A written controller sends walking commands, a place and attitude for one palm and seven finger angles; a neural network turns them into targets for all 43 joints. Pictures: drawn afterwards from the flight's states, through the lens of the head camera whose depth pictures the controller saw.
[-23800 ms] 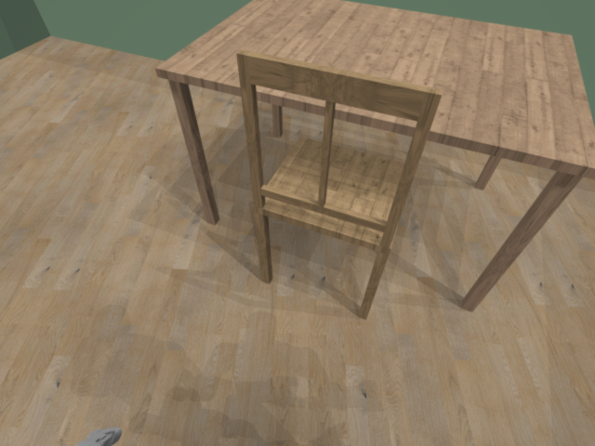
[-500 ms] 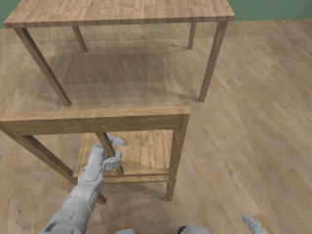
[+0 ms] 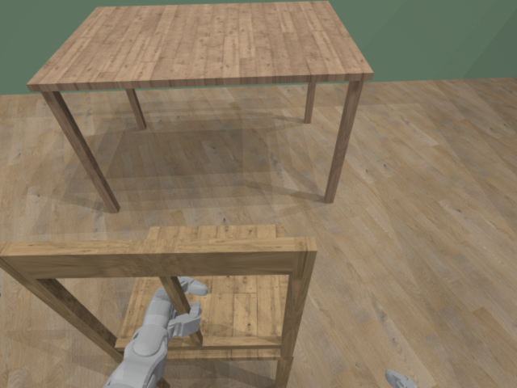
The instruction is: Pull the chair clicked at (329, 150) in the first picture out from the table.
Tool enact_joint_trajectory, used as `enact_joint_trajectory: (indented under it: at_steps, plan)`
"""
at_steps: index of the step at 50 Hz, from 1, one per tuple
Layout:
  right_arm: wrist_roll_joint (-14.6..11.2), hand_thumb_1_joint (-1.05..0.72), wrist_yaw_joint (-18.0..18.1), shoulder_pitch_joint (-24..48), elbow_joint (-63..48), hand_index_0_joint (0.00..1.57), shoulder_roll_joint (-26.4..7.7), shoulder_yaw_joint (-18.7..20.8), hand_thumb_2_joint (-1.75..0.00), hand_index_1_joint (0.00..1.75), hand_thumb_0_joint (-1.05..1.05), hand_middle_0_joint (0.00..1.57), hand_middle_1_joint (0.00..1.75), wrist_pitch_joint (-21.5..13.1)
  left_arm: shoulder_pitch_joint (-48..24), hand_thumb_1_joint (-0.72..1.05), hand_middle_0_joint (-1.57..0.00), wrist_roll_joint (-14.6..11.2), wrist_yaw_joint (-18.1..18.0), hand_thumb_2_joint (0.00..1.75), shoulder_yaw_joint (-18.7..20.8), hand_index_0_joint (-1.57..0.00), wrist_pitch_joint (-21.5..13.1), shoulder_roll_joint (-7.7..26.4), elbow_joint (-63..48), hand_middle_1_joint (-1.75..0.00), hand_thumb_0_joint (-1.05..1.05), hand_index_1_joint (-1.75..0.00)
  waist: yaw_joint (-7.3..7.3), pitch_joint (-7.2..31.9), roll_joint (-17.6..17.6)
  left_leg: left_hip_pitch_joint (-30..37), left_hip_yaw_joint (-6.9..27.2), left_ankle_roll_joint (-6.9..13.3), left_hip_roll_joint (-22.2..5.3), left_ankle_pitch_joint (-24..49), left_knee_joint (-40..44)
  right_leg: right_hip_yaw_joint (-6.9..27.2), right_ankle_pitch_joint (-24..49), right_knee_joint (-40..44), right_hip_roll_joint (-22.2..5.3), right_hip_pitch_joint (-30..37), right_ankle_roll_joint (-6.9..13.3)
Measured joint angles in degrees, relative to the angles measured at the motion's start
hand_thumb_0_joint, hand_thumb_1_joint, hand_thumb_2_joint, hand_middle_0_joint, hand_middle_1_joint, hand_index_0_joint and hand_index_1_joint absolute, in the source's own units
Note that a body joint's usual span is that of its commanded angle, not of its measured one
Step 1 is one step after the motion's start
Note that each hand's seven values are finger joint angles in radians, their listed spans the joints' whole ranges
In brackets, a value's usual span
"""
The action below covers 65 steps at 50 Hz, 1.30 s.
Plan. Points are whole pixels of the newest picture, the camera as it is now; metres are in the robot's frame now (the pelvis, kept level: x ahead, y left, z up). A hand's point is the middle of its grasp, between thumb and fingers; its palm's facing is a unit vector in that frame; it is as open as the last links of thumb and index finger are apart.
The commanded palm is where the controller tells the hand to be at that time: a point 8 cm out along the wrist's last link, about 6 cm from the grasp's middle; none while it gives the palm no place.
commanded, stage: stop walking, hand still on the chair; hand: left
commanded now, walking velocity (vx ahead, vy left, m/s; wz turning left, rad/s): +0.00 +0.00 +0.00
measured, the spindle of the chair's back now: (185, 313) +0.27 +0.15 -0.09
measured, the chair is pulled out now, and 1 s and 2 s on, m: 0.65 0.65 0.65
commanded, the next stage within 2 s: open the thumb and straighten the fingers in 0.54 s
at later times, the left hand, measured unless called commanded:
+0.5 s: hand (195, 315) +0.25 +0.13 -0.07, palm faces +0.01 -0.98 -0.19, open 5.1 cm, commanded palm +0.24 +0.18 -0.05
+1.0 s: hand (185, 308) +0.27 +0.15 -0.07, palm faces +0.02 -0.98 -0.19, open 11.3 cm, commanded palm +0.25 +0.19 -0.05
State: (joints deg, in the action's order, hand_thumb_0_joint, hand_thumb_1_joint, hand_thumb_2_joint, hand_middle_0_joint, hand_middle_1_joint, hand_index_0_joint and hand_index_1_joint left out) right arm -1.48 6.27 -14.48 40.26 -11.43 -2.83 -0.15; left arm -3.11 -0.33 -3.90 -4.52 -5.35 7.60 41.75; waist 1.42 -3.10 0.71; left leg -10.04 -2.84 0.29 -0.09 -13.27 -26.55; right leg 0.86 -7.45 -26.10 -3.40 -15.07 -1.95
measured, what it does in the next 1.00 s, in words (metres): stands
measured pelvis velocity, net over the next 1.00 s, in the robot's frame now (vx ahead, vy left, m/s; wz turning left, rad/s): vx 0.03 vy -0.01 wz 0.05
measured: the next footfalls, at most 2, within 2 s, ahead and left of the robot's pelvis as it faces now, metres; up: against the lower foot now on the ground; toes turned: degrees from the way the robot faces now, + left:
none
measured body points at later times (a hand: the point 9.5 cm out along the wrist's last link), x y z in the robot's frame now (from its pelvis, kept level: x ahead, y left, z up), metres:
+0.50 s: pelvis +0.03 -0.01 +0.00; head +0.05 -0.03 +0.45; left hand +0.25 +0.18 -0.05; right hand +0.19 -0.25 -0.10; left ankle +0.02 +0.12 -0.74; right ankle +0.07 -0.14 -0.74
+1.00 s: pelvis +0.03 -0.01 -0.02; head +0.08 -0.03 +0.43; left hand +0.27 +0.20 -0.06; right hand +0.19 -0.26 -0.12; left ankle +0.02 +0.12 -0.74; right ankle +0.07 -0.14 -0.74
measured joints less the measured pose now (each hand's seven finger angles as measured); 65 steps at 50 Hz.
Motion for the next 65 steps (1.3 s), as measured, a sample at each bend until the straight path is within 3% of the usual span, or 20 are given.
enact_joint_trajectory:
  at_steps: [9,20,33,35,40,46,50,54,65]
  plan:
    - [0.08,-0.90,0.01,1.24,-0.65,0.20,-0.80,0.53,-0.90,0.30,0.01,0.20,0.30,-1.00,3.90,0.71,-0.36,0.35,-0.45,0.84,-0.78,-0.49,-0.03,-0.04,-4.17,-1.33,0.03,-1.45,-0.79,0.70,0.47,0.74,0.30,-0.37,-0.34,-0.31,2.03,-0.43,-1.28,1.13,0.32,0.44,-0.04]
    - [0.07,-0.90,0.31,4.02,-1.85,0.20,-1.57,1.20,-0.90,0.30,0.01,0.20,0.30,0.14,7.14,0.71,-0.36,-0.55,-0.41,0.85,-0.83,-0.49,0.45,0.35,-8.39,-1.33,0.04,-1.45,-1.05,-0.16,0.75,1.89,1.20,-1.12,-0.73,-0.71,3.01,-1.42,-2.69,0.84,0.60,1.33,0.58]
    - [-0.29,-0.90,0.49,4.23,-2.71,0.20,-1.21,0.66,-0.90,0.30,0.01,0.20,0.30,2.17,7.26,0.71,-0.35,-1.00,-0.86,0.84,0.11,-0.49,2.22,0.75,-9.39,-1.33,0.04,-1.45,-0.68,0.01,0.26,1.94,1.64,-1.55,-1.58,-0.40,3.34,-1.97,-1.76,2.49,1.42,2.08,1.05]
    - [-1.29,-0.90,-0.67,3.73,-2.87,0.20,-1.27,0.62,-0.90,0.30,0.01,0.20,0.30,1.84,8.08,0.70,-0.35,-1.84,-0.38,0.84,0.44,-0.49,3.04,1.15,-10.98,-1.34,0.04,-1.45,0.33,1.32,-0.16,-0.43,2.10,-1.51,-1.26,-0.73,1.89,-2.38,-2.39,0.76,1.01,-0.18,1.04]
    - [-1.89,-0.90,-2.65,2.75,-4.15,0.20,-2.21,1.05,-0.90,0.30,0.01,0.20,0.30,-0.52,8.99,0.54,-0.39,-3.01,1.83,0.77,1.59,-0.49,5.90,2.76,-16.67,-1.38,0.03,-1.45,1.27,2.51,-0.83,-6.98,2.90,-1.44,-0.82,-3.13,-4.36,-2.92,-5.04,-5.31,0.39,-6.36,1.11]
    - [-1.35,-0.90,-3.07,2.17,-5.43,0.20,-3.81,1.86,-0.90,0.30,0.01,0.20,0.30,-3.70,9.75,0.11,-0.45,-2.93,2.06,0.54,2.11,-0.49,8.68,3.54,-22.25,-1.40,0.02,-1.43,1.49,4.11,0.63,-13.32,2.95,-1.23,-0.56,-5.98,-10.54,-2.72,-7.53,-10.99,0.02,-12.50,0.87]
    - [-1.17,-0.90,-2.87,1.80,-6.13,0.20,-4.10,1.77,-0.90,0.30,0.01,0.20,0.30,-4.99,10.51,-0.18,-0.43,-3.53,2.39,0.38,3.47,-0.45,11.24,3.67,-24.32,-1.30,0.01,-1.31,1.37,5.46,1.13,-16.32,2.94,-1.15,-0.39,-7.65,-13.49,-2.58,-9.31,-14.17,-0.22,-15.63,0.74]
    - [-0.88,-0.90,-2.57,1.31,-7.03,0.20,-4.16,1.71,-0.90,0.30,0.01,0.20,0.30,-6.69,12.54,-0.36,-0.38,-3.63,2.91,0.29,3.10,-0.38,13.22,3.53,-27.84,-1.11,0.00,-1.12,1.13,6.45,1.80,-18.52,3.30,-1.15,-0.31,-9.30,-16.05,-2.85,-10.99,-16.60,-0.37,-17.63,0.69]
    - [-0.32,-0.90,-1.61,1.04,-9.07,0.20,-3.67,1.10,-0.90,0.30,0.01,0.20,0.30,-8.52,16.85,-0.52,-0.14,-2.55,3.25,0.21,3.39,-0.14,16.55,4.12,-35.50,-0.40,-0.01,-0.40,0.38,8.15,1.60,-22.16,4.55,-1.48,-0.46,-13.14,-21.36,-3.95,-15.06,-21.72,-0.44,-20.77,0.88]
